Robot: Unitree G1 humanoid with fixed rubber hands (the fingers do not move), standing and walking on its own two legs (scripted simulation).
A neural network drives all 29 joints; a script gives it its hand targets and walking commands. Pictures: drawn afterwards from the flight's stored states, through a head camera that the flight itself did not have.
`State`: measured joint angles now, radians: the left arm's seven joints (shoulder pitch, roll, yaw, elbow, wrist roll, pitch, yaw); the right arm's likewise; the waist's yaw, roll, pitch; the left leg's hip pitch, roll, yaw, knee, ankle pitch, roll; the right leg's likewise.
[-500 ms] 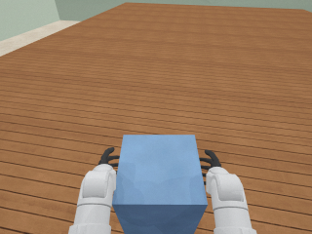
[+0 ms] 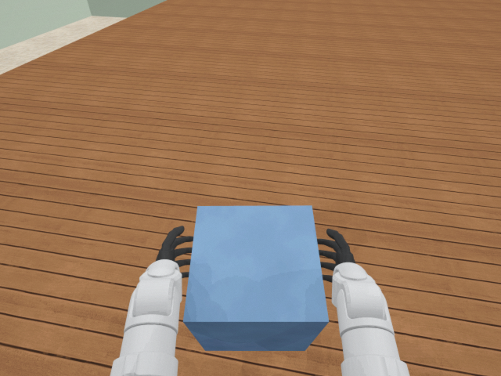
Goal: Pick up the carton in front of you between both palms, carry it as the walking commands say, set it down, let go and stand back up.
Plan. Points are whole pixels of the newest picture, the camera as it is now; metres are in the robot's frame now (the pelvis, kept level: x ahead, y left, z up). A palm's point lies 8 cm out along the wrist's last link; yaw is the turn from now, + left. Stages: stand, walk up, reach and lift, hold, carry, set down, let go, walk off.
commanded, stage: carry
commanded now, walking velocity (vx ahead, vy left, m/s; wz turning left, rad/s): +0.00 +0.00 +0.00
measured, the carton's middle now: (254, 283) +0.34 +0.00 -0.05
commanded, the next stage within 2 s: hold in 0.30 s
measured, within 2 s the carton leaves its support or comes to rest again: neither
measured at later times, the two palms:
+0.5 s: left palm (147, 278) +0.28 +0.18 +0.05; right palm (328, 269) +0.30 -0.12 +0.05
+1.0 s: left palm (161, 271) +0.31 +0.16 +0.03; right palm (324, 255) +0.35 -0.13 +0.03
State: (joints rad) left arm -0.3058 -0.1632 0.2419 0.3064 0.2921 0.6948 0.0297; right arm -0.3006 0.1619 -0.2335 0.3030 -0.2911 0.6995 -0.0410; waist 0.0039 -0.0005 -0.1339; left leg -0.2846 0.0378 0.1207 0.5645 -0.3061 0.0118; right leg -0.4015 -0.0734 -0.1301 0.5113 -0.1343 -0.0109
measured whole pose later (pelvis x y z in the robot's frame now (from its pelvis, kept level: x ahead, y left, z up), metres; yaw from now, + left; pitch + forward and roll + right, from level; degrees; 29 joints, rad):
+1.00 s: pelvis +0.01 -0.03 +0.00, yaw +7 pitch -5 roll +0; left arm -0.49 -0.23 0.47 0.49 0.44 0.57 -0.01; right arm -0.49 0.22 -0.44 0.46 -0.44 0.61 -0.01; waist 0.01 0.03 0.10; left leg -0.15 0.02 -0.01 0.53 -0.29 -0.01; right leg -0.23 -0.01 -0.07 0.50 -0.18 -0.03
